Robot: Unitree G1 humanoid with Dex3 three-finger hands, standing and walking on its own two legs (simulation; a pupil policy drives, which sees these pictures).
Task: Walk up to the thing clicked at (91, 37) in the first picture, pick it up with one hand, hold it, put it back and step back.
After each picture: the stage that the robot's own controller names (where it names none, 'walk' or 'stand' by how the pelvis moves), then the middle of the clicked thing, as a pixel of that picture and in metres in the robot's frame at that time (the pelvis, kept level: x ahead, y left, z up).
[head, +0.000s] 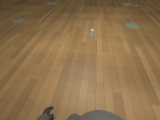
stand; (91, 34) +1.98 +0.08 -0.65
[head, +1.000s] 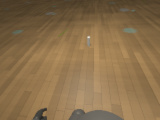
walk; (88, 41) +1.84 +0.25 -0.64
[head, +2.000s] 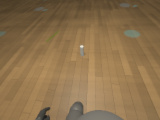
walk; (82, 51) +1.28 +0.31 -0.65
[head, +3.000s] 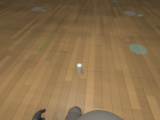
walk; (79, 69) +0.81 +0.23 -0.64
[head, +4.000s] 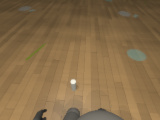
walk; (73, 85) +0.51 +0.22 -0.63
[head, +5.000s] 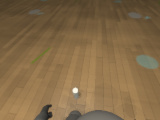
stand; (75, 93) +0.41 +0.20 -0.65
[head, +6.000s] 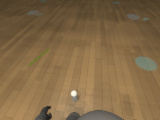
stand; (74, 96) +0.38 +0.20 -0.65
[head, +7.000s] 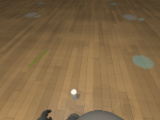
stand; (74, 95) +0.41 +0.21 -0.66
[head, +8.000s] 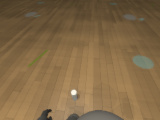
stand; (74, 95) +0.40 +0.21 -0.66
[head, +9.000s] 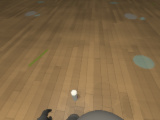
stand; (74, 95) +0.39 +0.21 -0.66
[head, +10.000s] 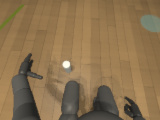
go down; (67, 67) +0.44 +0.22 -0.41
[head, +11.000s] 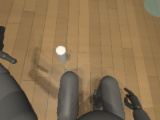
go down; (62, 55) +0.46 +0.26 -0.27
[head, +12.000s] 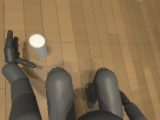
close in; (40, 48) +0.44 +0.30 -0.17
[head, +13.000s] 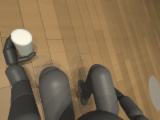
close; (24, 47) +0.43 +0.31 -0.15
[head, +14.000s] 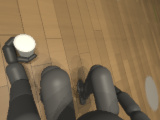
lift; (26, 50) +0.40 +0.31 -0.16
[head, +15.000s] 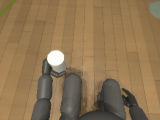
lift; (59, 66) +0.33 +0.23 -0.01
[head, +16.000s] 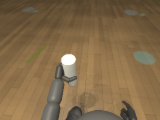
hold; (70, 72) +0.31 +0.15 +0.07
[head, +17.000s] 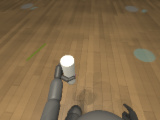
hold; (69, 72) +0.32 +0.16 +0.05
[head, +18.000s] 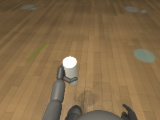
crouch; (71, 73) +0.32 +0.15 +0.05
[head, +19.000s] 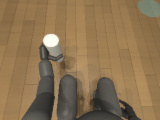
crouch; (55, 51) +0.44 +0.23 -0.03
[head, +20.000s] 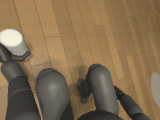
lower; (18, 48) +0.42 +0.32 -0.16
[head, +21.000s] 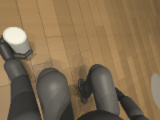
lower; (21, 46) +0.42 +0.32 -0.15
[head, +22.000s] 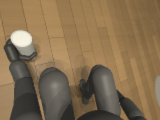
lower; (26, 49) +0.41 +0.31 -0.15
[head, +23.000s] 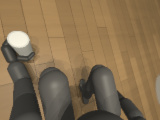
lower; (24, 49) +0.41 +0.32 -0.15
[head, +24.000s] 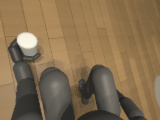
loosen; (30, 49) +0.41 +0.30 -0.15
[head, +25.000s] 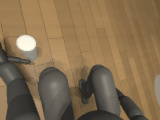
withdraw; (29, 51) +0.41 +0.30 -0.16
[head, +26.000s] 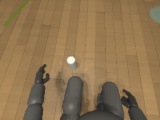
walk; (72, 64) +0.45 +0.22 -0.36
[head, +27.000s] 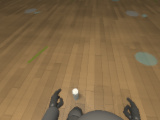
stand; (75, 94) +0.39 +0.18 -0.59
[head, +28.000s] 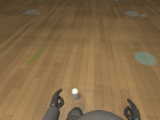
stand; (75, 94) +0.40 +0.19 -0.60
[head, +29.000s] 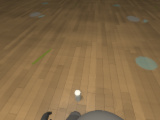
stand; (77, 96) +0.41 +0.17 -0.65
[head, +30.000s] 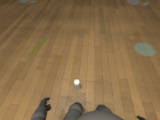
walk; (77, 85) +0.45 +0.17 -0.63
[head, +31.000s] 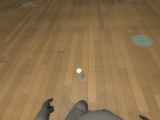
walk; (79, 74) +0.62 +0.22 -0.63
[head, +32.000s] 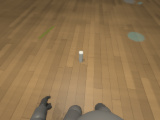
walk; (80, 57) +0.96 +0.18 -0.63
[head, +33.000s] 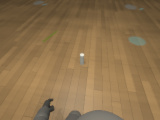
stand; (82, 59) +1.00 +0.19 -0.64
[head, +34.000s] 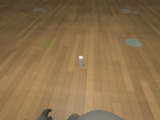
stand; (80, 61) +1.02 +0.22 -0.66
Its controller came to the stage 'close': yes
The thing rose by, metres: 0.68
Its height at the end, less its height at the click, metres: +0.00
